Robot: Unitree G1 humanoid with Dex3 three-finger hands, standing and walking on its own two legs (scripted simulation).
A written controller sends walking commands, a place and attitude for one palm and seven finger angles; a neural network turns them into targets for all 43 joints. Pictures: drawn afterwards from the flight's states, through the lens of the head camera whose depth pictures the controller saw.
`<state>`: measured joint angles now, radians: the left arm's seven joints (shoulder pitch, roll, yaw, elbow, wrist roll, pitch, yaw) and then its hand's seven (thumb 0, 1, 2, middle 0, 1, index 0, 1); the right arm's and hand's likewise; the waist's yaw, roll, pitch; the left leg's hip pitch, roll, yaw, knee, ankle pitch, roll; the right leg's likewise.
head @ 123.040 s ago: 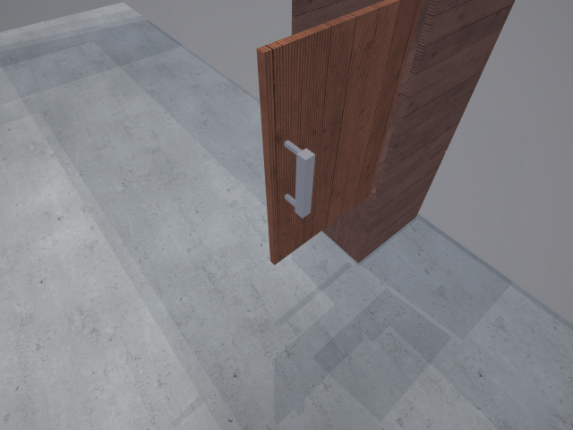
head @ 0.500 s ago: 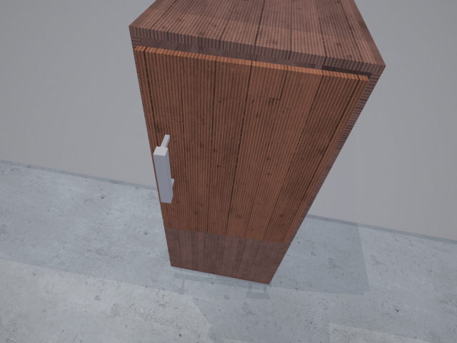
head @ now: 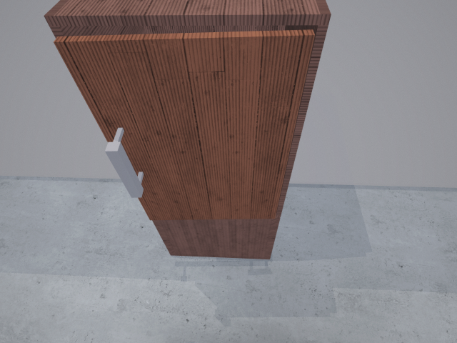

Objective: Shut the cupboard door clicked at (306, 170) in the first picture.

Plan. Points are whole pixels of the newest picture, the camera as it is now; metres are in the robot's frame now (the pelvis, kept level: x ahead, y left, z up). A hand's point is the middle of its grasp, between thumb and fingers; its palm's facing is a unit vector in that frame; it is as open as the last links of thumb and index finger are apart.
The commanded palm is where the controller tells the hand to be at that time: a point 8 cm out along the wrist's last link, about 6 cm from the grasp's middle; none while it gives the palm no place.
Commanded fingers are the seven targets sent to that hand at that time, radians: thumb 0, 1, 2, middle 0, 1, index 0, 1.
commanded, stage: look again from close up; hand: left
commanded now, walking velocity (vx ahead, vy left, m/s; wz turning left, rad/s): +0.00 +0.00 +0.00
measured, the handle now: (128, 164) +0.48 +0.23 +0.00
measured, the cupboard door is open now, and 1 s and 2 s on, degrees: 3 3 3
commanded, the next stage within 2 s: raise the hand and make a fist in 0.30 s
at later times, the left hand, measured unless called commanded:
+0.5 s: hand out of the picture +0.05 +0.18 -0.10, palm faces +0.22 -0.96 -0.18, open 7.4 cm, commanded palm +0.09 +0.22 -0.05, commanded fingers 0.00 0.90 0.90 -0.29 -0.40 -0.29 -0.40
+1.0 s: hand out of the picture +0.13 +0.19 -0.04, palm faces +0.08 -1.00 -0.03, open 5.3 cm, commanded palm +0.11 +0.23 -0.04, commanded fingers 0.00 0.90 0.90 -0.75 -0.90 -0.75 -0.90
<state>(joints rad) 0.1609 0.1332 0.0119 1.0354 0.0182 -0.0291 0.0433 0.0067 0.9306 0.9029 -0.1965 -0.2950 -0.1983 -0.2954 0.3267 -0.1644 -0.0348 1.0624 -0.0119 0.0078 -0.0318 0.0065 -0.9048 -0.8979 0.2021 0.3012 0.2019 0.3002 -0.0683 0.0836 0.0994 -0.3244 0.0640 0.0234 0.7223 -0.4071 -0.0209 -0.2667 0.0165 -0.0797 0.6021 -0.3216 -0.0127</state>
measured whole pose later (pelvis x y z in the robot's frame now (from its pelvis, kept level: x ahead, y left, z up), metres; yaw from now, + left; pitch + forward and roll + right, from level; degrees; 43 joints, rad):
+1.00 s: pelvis -0.04 +0.00 -0.10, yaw +1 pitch +15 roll -3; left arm 0.55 0.22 0.10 -0.14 -0.28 -0.53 -0.25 0.03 0.90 0.90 -0.57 -0.71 -0.57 -0.71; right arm 0.15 -0.23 -0.01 0.49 0.01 -0.27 -0.04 0.01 -0.90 -0.90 0.20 0.30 0.20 0.30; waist 0.07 0.01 -0.13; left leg -1.03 0.00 -0.05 1.33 -0.56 0.02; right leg -0.98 -0.02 -0.10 1.28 -0.56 -0.02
